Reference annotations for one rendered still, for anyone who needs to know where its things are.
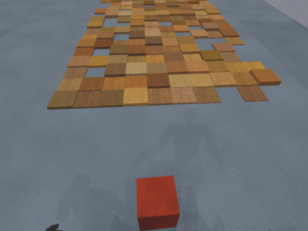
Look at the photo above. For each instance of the carton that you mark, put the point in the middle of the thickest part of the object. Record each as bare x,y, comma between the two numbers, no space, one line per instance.
157,203

